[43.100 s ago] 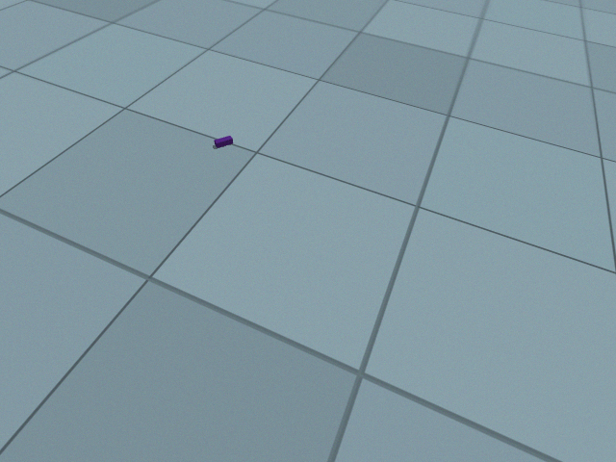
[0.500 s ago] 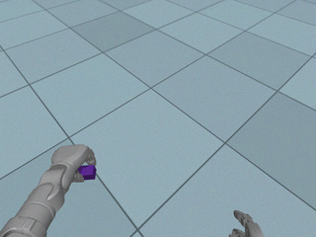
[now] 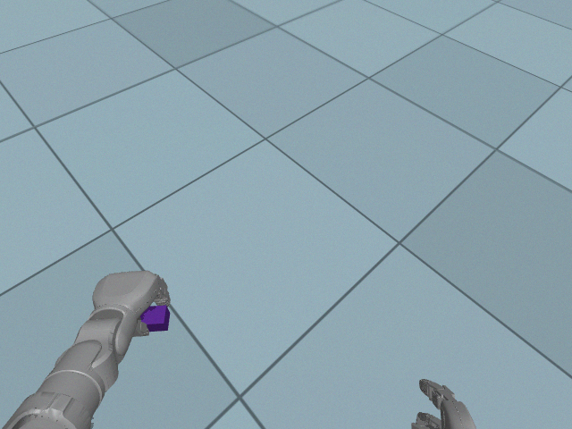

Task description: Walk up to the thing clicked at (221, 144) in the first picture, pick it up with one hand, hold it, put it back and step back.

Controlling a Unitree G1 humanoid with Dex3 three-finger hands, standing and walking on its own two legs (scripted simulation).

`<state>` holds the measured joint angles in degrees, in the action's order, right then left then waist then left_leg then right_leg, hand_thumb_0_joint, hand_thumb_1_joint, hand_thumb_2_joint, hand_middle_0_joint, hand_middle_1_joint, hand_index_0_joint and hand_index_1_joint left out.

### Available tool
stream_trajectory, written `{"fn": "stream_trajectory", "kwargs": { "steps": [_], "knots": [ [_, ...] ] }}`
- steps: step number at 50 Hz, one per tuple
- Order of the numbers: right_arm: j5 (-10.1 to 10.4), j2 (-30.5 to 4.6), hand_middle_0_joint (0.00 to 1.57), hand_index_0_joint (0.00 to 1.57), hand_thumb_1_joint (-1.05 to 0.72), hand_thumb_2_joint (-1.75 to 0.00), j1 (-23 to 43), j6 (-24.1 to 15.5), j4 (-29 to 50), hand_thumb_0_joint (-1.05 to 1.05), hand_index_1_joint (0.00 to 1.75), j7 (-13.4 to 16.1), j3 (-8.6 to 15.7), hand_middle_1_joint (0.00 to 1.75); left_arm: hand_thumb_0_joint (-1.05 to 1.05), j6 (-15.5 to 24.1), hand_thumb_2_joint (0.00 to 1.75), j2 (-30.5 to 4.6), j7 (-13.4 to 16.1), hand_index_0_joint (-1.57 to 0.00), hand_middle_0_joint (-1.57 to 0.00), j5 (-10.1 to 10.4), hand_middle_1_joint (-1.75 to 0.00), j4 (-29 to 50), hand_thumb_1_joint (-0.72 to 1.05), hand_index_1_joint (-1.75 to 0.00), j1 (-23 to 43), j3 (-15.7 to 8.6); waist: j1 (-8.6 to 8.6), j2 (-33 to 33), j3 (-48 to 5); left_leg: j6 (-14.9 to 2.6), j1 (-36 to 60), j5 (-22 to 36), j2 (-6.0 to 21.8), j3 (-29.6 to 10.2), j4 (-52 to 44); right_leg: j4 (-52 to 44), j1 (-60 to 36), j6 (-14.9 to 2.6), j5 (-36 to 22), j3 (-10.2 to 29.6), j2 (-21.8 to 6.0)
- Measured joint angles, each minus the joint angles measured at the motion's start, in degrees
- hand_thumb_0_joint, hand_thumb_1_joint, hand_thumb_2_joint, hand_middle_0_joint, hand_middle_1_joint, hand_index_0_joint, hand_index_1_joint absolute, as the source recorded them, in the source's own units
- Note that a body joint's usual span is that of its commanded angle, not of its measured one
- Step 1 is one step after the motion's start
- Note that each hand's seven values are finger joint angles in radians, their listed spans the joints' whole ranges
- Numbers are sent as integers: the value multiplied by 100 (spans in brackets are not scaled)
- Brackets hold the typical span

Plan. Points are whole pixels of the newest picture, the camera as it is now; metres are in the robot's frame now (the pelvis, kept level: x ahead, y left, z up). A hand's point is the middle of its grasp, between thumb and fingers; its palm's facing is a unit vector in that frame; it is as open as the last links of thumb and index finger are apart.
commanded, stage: crouch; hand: left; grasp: from above
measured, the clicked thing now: (140, 319) +0.30 +0.23 -0.13
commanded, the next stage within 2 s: lower in 1.74 s
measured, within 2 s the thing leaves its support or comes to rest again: neither
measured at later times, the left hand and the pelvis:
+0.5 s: hand (170, 330) +0.35 +0.23 -0.32, palm faces -0.42 +0.00 -0.91, open 6.3 cm; pelvis -0.05 +0.01 -0.19, yaw +0 degrees
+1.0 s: hand (185, 345) +0.36 +0.23 -0.50, palm faces -0.45 -0.05 -0.89, open 6.3 cm; pelvis -0.07 +0.00 -0.33, yaw -1 degrees
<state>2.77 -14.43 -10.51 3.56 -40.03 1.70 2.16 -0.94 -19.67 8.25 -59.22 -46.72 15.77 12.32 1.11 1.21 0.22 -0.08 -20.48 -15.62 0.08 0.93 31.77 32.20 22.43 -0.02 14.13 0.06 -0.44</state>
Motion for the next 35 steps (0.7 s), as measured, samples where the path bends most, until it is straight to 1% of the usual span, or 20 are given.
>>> {"fn": "stream_trajectory", "kwargs": {
  "steps": [4,6,10,13,16,20,23,27,30,35],
  "knots": [
    [-82,-15,20,20,-89,-90,-10,-55,-103,0,30,-64,53,30,-2,74,12,5,376,-107,-105,-187,-10,-602,50,-10,333,-23,65,-99,-131,8,-794,-235,6,-49,670,600,748,-5,211,-46,-1],
    [-134,-42,20,20,-89,-90,-47,-105,-147,0,30,-92,96,30,-2,122,11,2,579,-108,-106,-287,-10,-912,50,-9,551,-61,107,-124,-275,10,-1364,-428,16,-73,1182,1066,1292,-8,382,-67,5],
    [-234,-109,20,20,-89,-90,-157,-200,-155,0,30,-144,186,30,-2,187,10,-15,976,-108,-105,-475,-9,-1498,51,-8,1019,-214,225,-138,-600,-2,-2656,-884,41,-103,2391,2196,2550,19,790,-90,22],
    [-283,-152,20,20,-89,-90,-227,-262,-155,0,30,-150,240,30,-2,192,8,-37,1207,-108,-105,-558,-9,-1805,52,-8,1337,-324,338,-102,-812,-27,-3612,-1200,48,-116,3282,3047,3492,33,1082,-97,24],
    [-326,-169,20,20,-89,-90,-280,-316,-176,0,30,-142,262,30,-2,183,7,-69,1356,-108,-105,-578,-9,-2037,53,-8,1616,-450,447,-42,-1011,-41,-4540,-1463,47,-117,4098,3837,4414,54,1324,-91,19],
    [-388,-123,20,20,-89,-90,-305,-363,-206,0,30,-132,264,30,-2,141,8,-148,1417,-108,-105,-563,-9,-2135,52,-8,1904,-618,566,50,-1166,-78,-5648,-1734,36,-117,5067,4780,5516,67,1574,-84,5],
    [-433,-44,20,20,-89,-90,-291,-381,-240,0,30,-124,249,30,-2,88,9,-191,1432,-107,-105,-528,-10,-2152,52,-9,2073,-728,608,106,-1195,-90,-6313,-1868,25,-109,5653,5360,6182,70,1700,-72,-9],
    [-497,88,20,20,-89,-90,-221,-430,-279,0,30,-126,178,30,-2,62,11,-272,1404,-107,-105,-470,-11,-2411,51,-10,2383,-827,663,149,-1162,-106,-7043,-1971,4,-111,6280,5985,6908,71,1805,-69,-31],
    [-541,168,20,20,-89,-90,-172,-486,-270,0,30,-158,110,30,-2,114,12,-372,1338,-106,-104,-427,-12,-2532,50,-11,2522,-928,711,163,-1155,-105,-7547,-2033,-5,-131,6697,6394,7403,62,1868,-86,-42],
    [-598,205,21,20,-89,-89,-75,-595,-299,0,30,-227,9,30,-2,359,12,-568,1269,-107,-105,-515,-11,-2657,50,-11,2700,-1011,776,144,-1175,-86,-8324,-2152,-32,-215,7374,7044,8143,39,1997,-162,-70]
  ]
}}
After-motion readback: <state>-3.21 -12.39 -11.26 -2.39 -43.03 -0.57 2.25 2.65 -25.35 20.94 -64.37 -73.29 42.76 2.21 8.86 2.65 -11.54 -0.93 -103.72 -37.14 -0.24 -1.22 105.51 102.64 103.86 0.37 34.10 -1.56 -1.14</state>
